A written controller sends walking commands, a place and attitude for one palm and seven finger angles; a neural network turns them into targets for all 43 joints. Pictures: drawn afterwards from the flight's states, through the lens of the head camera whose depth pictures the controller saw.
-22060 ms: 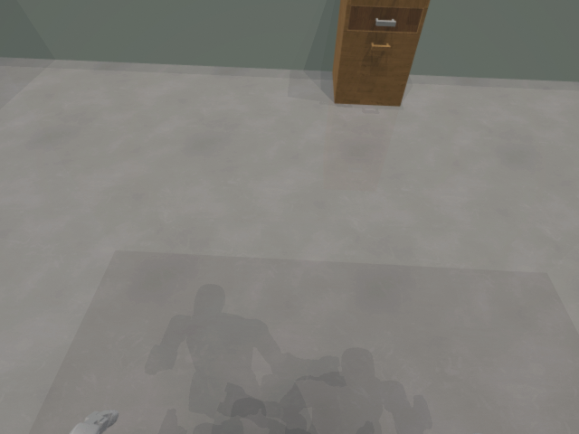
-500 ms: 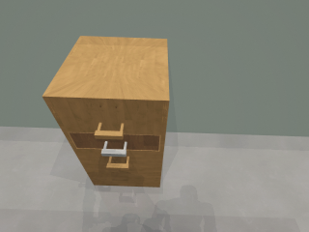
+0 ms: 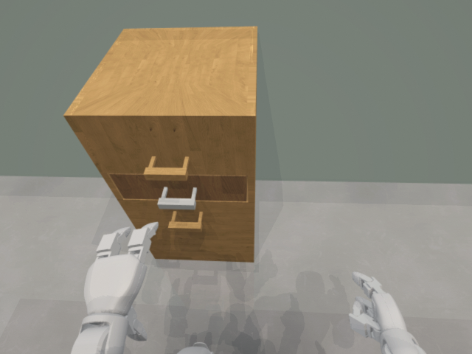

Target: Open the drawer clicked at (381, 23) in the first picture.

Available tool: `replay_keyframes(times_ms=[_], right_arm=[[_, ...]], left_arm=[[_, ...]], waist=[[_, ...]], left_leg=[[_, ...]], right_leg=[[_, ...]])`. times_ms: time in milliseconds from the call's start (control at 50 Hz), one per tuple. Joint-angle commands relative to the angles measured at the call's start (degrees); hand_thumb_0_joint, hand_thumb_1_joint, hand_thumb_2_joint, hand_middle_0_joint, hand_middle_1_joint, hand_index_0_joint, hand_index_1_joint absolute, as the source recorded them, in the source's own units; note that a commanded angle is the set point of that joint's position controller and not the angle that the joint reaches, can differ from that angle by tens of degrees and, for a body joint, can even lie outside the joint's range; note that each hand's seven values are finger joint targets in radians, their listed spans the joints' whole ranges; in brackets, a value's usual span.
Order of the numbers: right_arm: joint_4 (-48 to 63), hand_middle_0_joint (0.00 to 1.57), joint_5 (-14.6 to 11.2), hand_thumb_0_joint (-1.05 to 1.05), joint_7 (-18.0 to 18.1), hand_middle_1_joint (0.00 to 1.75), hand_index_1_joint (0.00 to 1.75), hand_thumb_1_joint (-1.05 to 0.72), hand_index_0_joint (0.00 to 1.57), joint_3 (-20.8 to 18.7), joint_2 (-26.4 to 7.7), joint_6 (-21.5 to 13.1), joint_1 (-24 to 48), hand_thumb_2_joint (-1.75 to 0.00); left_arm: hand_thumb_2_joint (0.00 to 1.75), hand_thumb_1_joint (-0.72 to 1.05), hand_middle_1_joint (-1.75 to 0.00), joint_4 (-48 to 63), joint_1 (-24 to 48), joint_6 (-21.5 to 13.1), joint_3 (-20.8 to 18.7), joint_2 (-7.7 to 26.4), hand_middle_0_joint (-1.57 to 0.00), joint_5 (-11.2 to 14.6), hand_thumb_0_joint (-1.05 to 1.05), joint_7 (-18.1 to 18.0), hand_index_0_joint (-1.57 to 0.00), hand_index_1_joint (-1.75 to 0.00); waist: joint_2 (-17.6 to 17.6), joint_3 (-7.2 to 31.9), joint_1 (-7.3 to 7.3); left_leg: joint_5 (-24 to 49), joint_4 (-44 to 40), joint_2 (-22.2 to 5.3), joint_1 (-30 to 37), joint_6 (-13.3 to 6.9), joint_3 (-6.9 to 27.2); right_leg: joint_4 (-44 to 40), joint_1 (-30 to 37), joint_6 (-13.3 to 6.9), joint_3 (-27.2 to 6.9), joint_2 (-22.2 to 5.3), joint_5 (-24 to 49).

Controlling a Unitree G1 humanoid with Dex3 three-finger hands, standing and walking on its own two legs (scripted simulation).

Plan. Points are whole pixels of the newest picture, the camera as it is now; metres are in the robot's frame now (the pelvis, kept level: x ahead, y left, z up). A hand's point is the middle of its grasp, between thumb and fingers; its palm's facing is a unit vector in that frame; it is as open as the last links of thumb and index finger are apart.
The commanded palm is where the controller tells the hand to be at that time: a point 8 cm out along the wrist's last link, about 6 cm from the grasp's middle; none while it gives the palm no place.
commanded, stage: raise the hand with hooked fingers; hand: left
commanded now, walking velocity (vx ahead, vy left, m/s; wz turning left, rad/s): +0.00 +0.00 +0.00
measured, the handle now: (178, 197) +0.54 +0.24 -0.19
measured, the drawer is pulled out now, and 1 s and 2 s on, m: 0.00 0.00 0.00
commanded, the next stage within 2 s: move the hooked fingers above the handle in 1.48 s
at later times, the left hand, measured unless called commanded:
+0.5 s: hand (122, 248) +0.27 +0.22 +0.04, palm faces +0.01 -0.12 -0.99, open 14.8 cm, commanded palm +0.24 +0.24 +0.10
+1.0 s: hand (77, 189) +0.33 +0.29 +0.11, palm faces +0.11 -0.08 -0.99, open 13.9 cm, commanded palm +0.30 +0.29 +0.17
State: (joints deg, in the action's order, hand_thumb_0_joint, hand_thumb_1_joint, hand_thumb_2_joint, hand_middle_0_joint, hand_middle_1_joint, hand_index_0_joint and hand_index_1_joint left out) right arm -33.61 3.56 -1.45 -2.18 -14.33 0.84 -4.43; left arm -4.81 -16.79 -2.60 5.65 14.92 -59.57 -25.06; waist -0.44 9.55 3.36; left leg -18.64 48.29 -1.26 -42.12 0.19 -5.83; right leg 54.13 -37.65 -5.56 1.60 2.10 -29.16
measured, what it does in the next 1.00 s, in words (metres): shifts its weight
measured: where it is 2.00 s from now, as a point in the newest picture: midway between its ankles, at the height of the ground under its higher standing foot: outside the picture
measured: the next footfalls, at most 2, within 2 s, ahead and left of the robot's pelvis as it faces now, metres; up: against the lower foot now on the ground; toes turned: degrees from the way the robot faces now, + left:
none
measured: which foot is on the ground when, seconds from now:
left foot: down 0.00-1.00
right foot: down 0.00-1.00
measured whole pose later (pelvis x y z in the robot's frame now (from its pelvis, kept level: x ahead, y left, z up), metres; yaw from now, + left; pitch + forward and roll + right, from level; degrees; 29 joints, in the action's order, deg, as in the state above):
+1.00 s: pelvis +0.02 +0.06 +0.04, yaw -1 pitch +5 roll +0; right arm -33.4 -0.1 1.0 0.6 -12.2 9.1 -4.4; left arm -3.2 3.7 9.2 5.8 24.2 -55.2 -9.9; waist 4.6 3.1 4.4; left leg -14.9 34.7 4.1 -24.3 -4.2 -1.0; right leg 34.7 -17.1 -0.6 0.0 0.8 -22.1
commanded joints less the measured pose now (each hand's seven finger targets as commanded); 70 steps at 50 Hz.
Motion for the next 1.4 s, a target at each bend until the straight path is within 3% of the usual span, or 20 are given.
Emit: replay_keyframes(times_ms=[0, 80, 140, 180, 240, 260, 320, 360, 460, 500, 580, 640, 720, 840, 980, 1060, 1140, 1200, 1320, 1380], right_arm=[[12.2, 0.2, -0.4, 0.0, 0.0, 0.3, 0.3, -0.9, 0.2, -0.7, -3.8, 3.1, 8.2, -0.9], [10.5, 0.2, -0.3, 0.0, 3.0, 0.3, 0.3, -0.9, 0.2, -1.0, -3.5, 3.6, 8.2, -0.9], [8.7, 0.2, -0.7, 0.0, 4.6, 0.3, 0.3, -0.9, 0.2, -0.8, -3.5, 1.6, 7.7, -0.9], [7.6, 0.2, -0.9, 0.0, 5.0, 0.3, 0.3, -0.9, 0.2, -0.4, -3.7, 0.6, 7.4, -0.9], [7.1, 0.2, -1.7, 0.0, 4.7, 0.3, 0.3, -0.9, 0.2, 0.0, -3.6, 0.5, 6.1, -0.9], [7.3, 0.2, -1.8, 0.0, 4.5, 0.3, 0.3, -0.9, 0.2, -0.1, -3.7, 0.8, 6.1, -0.9], [8.2, 0.2, -2.1, 0.0, 4.1, 0.3, 0.3, -0.9, 0.2, 0.3, -4.2, 2.2, 6.6, -0.9], [8.7, 0.2, -2.3, 0.0, 4.1, 0.3, 0.3, -0.9, 0.2, 0.7, -4.0, 2.8, 6.7, -0.9], [9.0, 0.2, -2.2, 0.0, 3.8, 0.3, 0.3, -0.9, 0.2, -0.1, -3.9, 3.2, 6.7, -0.9], [8.5, 0.2, -2.1, 0.0, 3.7, 0.3, 0.3, -0.9, 0.2, -0.5, -4.2, 3.1, 6.4, -0.9], [7.6, 0.2, -2.1, 0.0, 3.3, 0.3, 0.3, -0.9, 0.2, -1.7, -5.0, 2.9, 5.3, -0.9], [7.4, 0.2, -2.5, 0.0, 3.2, 0.3, 0.3, -0.9, 0.2, -2.0, -5.5, 3.2, 4.9, -0.9], [7.6, 0.2, -3.2, 0.0, 3.3, 0.3, 0.3, -0.9, 0.2, -1.5, -5.6, 4.3, 5.3, -0.9], [8.2, 0.2, -3.4, 0.0, 3.3, 0.3, 0.3, -0.9, 0.2, -0.3, -5.3, 5.8, 5.7, -0.9], [7.9, 0.2, -4.0, 0.0, 3.4, 0.3, 0.3, -0.9, 0.2, 0.5, -5.4, 6.9, 5.1, -0.9], [7.7, 0.2, -4.1, 0.0, 3.6, 0.3, 0.3, -0.9, 0.2, 0.7, -5.8, 6.9, 4.4, -0.9], [8.0, 0.2, -3.8, 0.0, 2.9, 0.3, 0.3, -0.9, 0.2, 0.5, -5.8, 6.3, 3.3, -0.9], [8.1, 0.2, -3.5, 0.0, 2.5, 0.3, 0.3, -0.9, 0.2, 0.2, -6.1, 6.0, 3.1, -0.9], [7.3, 0.2, -3.3, 0.0, 2.7, 0.3, 0.3, -0.9, 0.2, -0.3, -6.3, 5.3, 2.9, -0.9], [6.8, 0.2, -3.6, 0.0, 2.8, 0.3, 0.3, -0.9, 0.2, -0.6, -6.2, 5.1, 3.0, -0.9]], left_arm=[[0.3, -0.5, -0.63, 14.1, -1.1, 3.7, -9.4, 14.5, -0.21, -5.1, 0.0, -6.6, -0.21, -0.63], [0.3, -0.5, -0.69, 16.6, 17.9, 3.6, -8.8, 15.5, -0.22, -1.8, 0.0, -7.8, -0.22, -0.69], [0.3, -0.5, -0.74, 14.4, 21.3, 1.4, -6.6, 15.0, -0.22, 2.3, 0.0, -4.8, -0.22, -0.74], [0.3, -0.5, -0.76, 12.3, 21.6, 0.9, -3.6, 13.2, -0.23, 3.5, 0.0, -1.8, -0.23, -0.76], [0.3, -0.5, -0.81, 8.2, 18.9, 2.6, -1.6, 11.5, -0.24, 3.6, 0.0, 2.2, -0.24, -0.81], [0.3, -0.5, -0.82, 8.1, 16.0, 3.4, -2.7, 12.4, -0.24, 3.4, 0.0, 3.1, -0.24, -0.82], [0.3, -0.5, -0.87, 5.9, 8.4, 6.4, -8.2, 16.6, -0.25, 3.0, 0.0, 4.8, -0.25, -0.87], [0.3, -0.5, -0.9, 7.7, 7.3, 7.0, -10.1, 17.8, -0.25, 3.3, 0.0, 5.2, -0.25, -0.9], [0.3, -0.5, -0.98, 12.5, 11.1, 6.6, -11.4, 17.7, -0.26, 2.9, 0.0, 3.8, -0.26, -0.98], [0.3, -0.5, -1.0, 14.3, 14.2, 6.1, -10.4, 17.0, -0.27, 2.6, 0.0, 3.2, -0.27, -1.0], [0.3, -0.5, -1.07, 15.2, 17.8, 6.0, -7.5, 14.9, -0.28, 3.0, 0.0, 3.2, -0.28, -1.07], [0.3, -0.5, -1.11, 14.8, 19.9, 7.0, -6.2, 15.0, -0.29, 3.6, 0.0, 5.0, -0.29, -1.11], [0.3, -0.5, -1.17, 13.4, 23.6, 9.4, -5.7, 16.2, -0.29, 3.8, 0.0, 7.7, -0.29, -1.17], [0.3, -0.5, -1.2, 14.7, 30.7, 10.8, -7.2, 19.4, -0.3, 3.1, 0.0, 10.5, -0.3, -1.2], [0.3, -0.5, -1.2, 11.1, 36.6, 12.5, -5.8, 20.1, -0.3, 4.4, 0.0, 15.9, -0.3, -1.2], [0.3, -0.5, -1.2, 10.9, 40.0, 11.3, -6.6, 22.3, -0.3, 5.1, 0.0, 19.2, -0.3, -1.2], [0.3, -0.5, -1.2, 12.0, 34.8, 8.3, -6.3, 20.9, -0.3, 6.3, 0.0, 21.2, -0.3, -1.2], [0.3, -0.5, -1.2, 14.7, 33.7, 5.8, -8.2, 22.3, -0.3, 6.4, 0.0, 20.7, -0.3, -1.2], [0.3, -0.5, -1.2, 16.0, 35.8, 3.0, -12.4, 25.5, -0.3, 5.7, 0.0, 15.7, -0.3, -1.2], [0.3, -0.5, -1.2, 15.0, 36.6, 3.6, -10.7, 23.5, -0.3, 5.6, 0.0, 13.6, -0.3, -1.2]], waist=[[7.6, 10.8, 4.31], [-0.5, 6.6, -2.23], [-4.8, 4.2, -4.41], [-4.1, 4.0, -4.45], [-0.5, 5.4, -2.57], [1.2, 6.6, -1.13], [-1.9, 8.0, 1.73], [-4.5, 6.9, 2.31], [-3.8, 7.4, 2.1], [-0.4, 8.3, 1.28], [1.6, 9.0, -0.32], [-0.3, 8.8, -0.63], [1.5, 6.7, -0.42], [4.2, 8.5, 0.49], [3.1, 6.6, -0.2], [2.7, 7.7, -0.39], [3.9, 7.9, 0.3], [3.6, 7.7, 0.64], [3.9, 7.8, 1.4], [5.3, 8.5, 0.85]], left_leg=[[9.5, -0.2, 5.5, 9.5, -1.7, 3.9], [3.7, 2.9, 4.8, 9.1, -2.8, 5.6], [0.9, 2.9, 4.7, 8.2, -3.2, 6.1], [1.0, 1.3, 4.8, 9.6, -3.3, 6.6], [2.3, -2.7, 4.9, 12.3, -3.3, 7.2], [4.0, -4.1, 4.8, 13.5, -3.2, 7.1], [7.3, -6.8, 5.0, 12.3, -2.7, 6.7], [8.0, -8.1, 5.3, 10.9, -2.3, 6.5], [10.5, -10.0, 5.5, 13.8, -2.5, 5.7], [12.2, -10.3, 5.6, 16.9, -2.8, 5.5], [15.5, -10.3, 4.7, 23.5, -3.4, 5.5], [17.1, -11.2, 4.1, 25.8, -3.5, 5.9], [17.3, -13.5, 3.3, 28.6, -3.1, 6.9], [21.8, -15.9, 2.3, 33.3, -2.3, 8.9], [22.6, -18.7, 1.5, 36.0, -1.6, 10.6], [22.6, -19.7, 1.3, 37.6, -1.6, 11.3], [25.4, -19.8, 1.3, 39.0, -1.4, 11.6], [27.0, -20.0, 1.1, 38.9, -1.2, 12.0], [19.8, -20.7, 1.8, 36.5, -1.4, 11.3], [17.6, -20.4, 2.0, 36.6, -1.5, 10.9]], right_leg=[[-11.2, 7.3, 1.1, -13.4, -1.2, 23.3], [-18.1, 5.4, 2.8, -18.1, -2.9, 14.0], [-21.9, 6.5, 4.1, -19.9, -4.0, 10.9], [-22.5, 6.9, 4.5, -18.8, -4.2, 10.9], [-21.7, 8.5, 4.3, -14.9, -3.7, 12.3], [-21.2, 10.1, 4.2, -13.8, -3.3, 14.5], [-20.8, 17.6, 5.1, -13.8, -3.7, 24.8], [-20.0, 21.4, 5.9, -14.6, -4.5, 32.6], [-19.2, 23.3, 5.6, -12.3, -4.0, 39.4], [-19.1, 21.8, 5.0, -10.6, -3.1, 38.6], [-19.3, 17.1, 4.1, -6.2, -1.4, 32.6], [-19.9, 16.4, 4.1, -4.7, -0.9, 30.9], [-21.2, 15.0, 3.6, -2.6, -0.3, 25.4], [-21.6, 16.5, 3.0, -1.2, 0.1, 23.9], [-24.4, 17.2, 3.2, -0.2, 0.4, 21.5], [-25.6, 18.4, 3.2, -0.3, 0.4, 20.9], [-26.5, 19.0, 3.2, -0.2, 0.2, 21.3], [-26.7, 18.7, 3.2, -0.1, 0.4, 21.8], [-26.7, 18.6, 2.9, -0.3, 0.7, 19.2], [-26.4, 17.5, 3.0, -0.4, 0.4, 18.3]])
